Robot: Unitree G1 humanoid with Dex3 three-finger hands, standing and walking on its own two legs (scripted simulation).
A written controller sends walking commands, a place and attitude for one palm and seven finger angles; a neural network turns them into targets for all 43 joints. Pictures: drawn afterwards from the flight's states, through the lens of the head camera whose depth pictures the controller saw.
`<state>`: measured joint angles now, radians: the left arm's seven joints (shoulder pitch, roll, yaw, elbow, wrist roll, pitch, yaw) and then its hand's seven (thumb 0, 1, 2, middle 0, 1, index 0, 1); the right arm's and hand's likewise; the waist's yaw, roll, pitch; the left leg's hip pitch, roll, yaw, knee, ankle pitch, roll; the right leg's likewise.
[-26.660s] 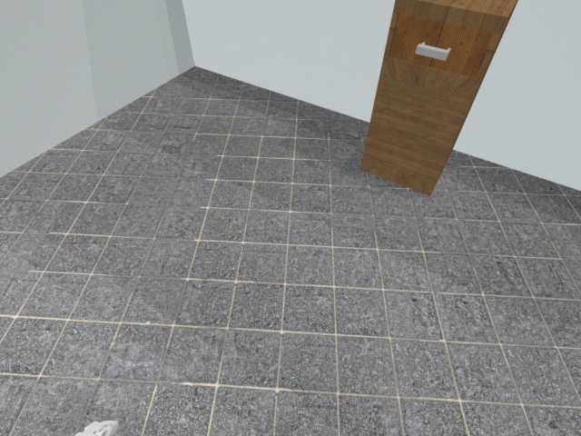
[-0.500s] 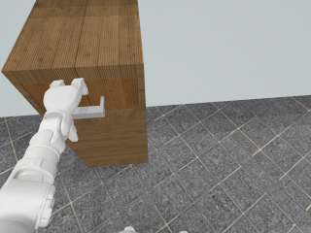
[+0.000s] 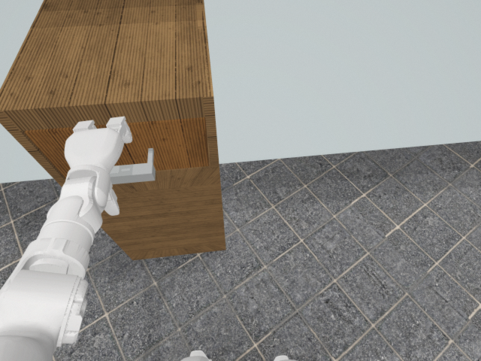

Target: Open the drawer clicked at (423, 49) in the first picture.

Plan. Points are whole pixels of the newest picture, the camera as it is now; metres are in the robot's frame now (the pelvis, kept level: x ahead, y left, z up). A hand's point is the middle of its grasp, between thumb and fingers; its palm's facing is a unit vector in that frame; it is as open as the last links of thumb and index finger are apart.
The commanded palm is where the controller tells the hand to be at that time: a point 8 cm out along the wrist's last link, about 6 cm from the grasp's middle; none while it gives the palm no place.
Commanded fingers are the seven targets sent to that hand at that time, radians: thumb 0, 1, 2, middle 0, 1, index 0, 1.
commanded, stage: re-aim the fingers above the handle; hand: left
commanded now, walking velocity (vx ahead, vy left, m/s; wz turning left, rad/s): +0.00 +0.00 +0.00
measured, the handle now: (127, 164) +0.50 +0.23 -0.04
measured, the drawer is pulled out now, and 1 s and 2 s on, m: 0.00 0.00 0.00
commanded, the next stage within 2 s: lower the fingers behind the handle in 0.28 s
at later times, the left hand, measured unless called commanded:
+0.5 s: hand (101, 173) +0.44 +0.24 +0.02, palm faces -0.08 -0.04 -1.00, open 13.8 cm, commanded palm +0.43 +0.24 +0.07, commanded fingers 0.00 -0.50 0.30 -0.30 -1.20 -0.30 -1.20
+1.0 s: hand (111, 182) +0.45 +0.24 -0.02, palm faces -0.10 -0.05 -0.99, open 13.8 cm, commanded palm +0.44 +0.24 +0.04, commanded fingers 0.00 -0.50 0.30 -0.30 -1.20 -0.30 -1.20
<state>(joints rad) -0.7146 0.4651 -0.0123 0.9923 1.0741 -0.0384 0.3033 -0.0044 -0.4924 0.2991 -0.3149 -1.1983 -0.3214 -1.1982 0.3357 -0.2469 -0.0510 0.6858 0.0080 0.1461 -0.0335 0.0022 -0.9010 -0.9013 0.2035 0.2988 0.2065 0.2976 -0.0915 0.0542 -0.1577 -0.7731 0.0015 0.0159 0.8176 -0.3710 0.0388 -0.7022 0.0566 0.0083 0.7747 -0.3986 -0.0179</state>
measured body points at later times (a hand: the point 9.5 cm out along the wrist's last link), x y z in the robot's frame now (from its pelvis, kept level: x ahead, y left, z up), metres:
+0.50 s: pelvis +0.00 +0.00 +0.00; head +0.08 -0.01 +0.44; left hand +0.44 +0.24 +0.07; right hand +0.05 -0.28 -0.13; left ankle +0.00 +0.09 -0.70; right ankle -0.03 -0.11 -0.70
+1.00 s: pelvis -0.01 +0.00 -0.02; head +0.10 +0.01 +0.42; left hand +0.45 +0.24 +0.03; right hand +0.01 -0.27 -0.14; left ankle +0.00 +0.09 -0.70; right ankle -0.03 -0.11 -0.70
